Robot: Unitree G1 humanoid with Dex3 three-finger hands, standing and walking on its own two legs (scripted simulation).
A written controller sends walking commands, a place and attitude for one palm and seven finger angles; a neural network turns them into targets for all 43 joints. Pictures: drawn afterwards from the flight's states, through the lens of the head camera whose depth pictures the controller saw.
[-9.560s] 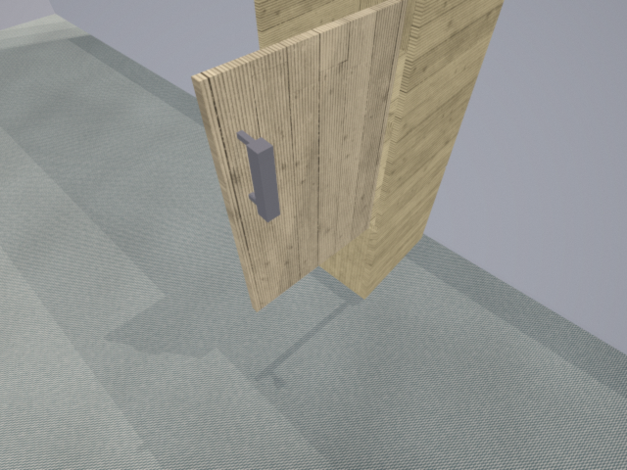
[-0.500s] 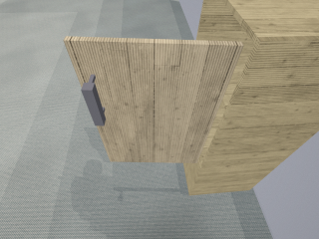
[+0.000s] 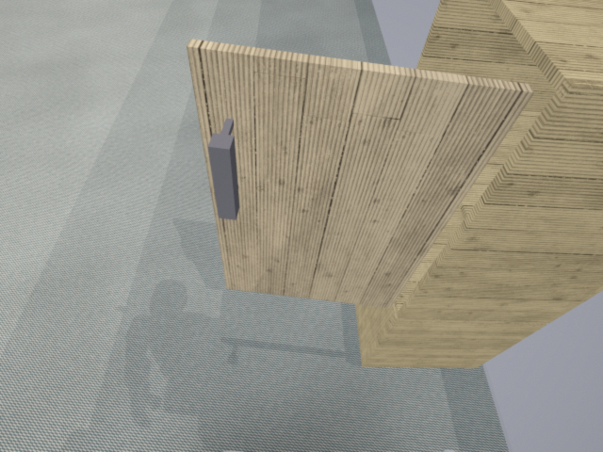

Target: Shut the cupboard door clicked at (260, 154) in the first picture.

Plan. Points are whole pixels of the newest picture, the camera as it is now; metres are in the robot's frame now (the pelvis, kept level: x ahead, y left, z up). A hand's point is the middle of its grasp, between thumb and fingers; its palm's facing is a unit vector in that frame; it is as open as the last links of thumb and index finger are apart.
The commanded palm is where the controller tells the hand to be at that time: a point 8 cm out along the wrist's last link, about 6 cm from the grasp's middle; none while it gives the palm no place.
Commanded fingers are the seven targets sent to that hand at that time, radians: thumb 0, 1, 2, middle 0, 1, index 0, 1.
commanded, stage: come to a stop and stand still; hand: left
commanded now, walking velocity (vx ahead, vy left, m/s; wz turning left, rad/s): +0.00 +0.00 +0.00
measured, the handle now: (228, 170) +0.46 +0.16 +0.09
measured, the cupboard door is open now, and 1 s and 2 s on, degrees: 84 84 84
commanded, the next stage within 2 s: look again from close up in 0.74 s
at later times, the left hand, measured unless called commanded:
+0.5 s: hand out of the picture +0.00 +0.16 -0.17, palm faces +0.00 -0.98 -0.19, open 7.4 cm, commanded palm none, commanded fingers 0.00 0.90 0.90 -0.20 -0.30 -0.20 -0.30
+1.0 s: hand out of the picture +0.00 +0.16 -0.17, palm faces +0.01 -0.97 -0.23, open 7.4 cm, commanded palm none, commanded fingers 0.00 0.90 0.90 -0.20 -0.30 -0.20 -0.30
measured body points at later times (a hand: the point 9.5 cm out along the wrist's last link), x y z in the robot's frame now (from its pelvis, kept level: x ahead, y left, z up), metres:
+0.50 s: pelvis -0.02 -0.01 +0.01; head +0.00 -0.01 +0.46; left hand +0.00 +0.21 -0.15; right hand -0.05 -0.25 -0.15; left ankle +0.01 +0.08 -0.73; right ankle -0.05 -0.15 -0.73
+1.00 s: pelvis -0.01 -0.02 +0.00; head +0.01 -0.02 +0.45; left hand +0.00 +0.21 -0.15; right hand +0.02 -0.26 -0.15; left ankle +0.01 +0.08 -0.73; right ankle -0.05 -0.15 -0.73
